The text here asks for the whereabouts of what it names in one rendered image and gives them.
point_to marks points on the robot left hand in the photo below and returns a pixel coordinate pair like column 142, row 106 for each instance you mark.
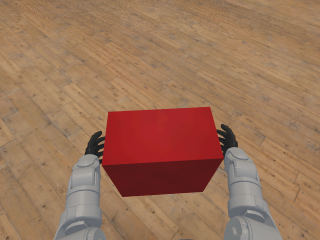
column 93, row 147

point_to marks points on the right robot upper arm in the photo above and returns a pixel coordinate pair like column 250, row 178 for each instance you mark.
column 243, row 228

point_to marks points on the left robot upper arm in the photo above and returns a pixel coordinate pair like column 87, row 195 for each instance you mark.
column 90, row 233

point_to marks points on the carton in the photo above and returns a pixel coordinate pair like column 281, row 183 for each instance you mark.
column 161, row 151

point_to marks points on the robot left forearm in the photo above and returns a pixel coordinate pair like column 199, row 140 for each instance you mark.
column 82, row 207

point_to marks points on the robot right forearm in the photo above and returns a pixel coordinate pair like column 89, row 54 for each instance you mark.
column 245, row 192

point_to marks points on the robot right hand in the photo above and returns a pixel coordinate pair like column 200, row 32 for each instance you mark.
column 229, row 141

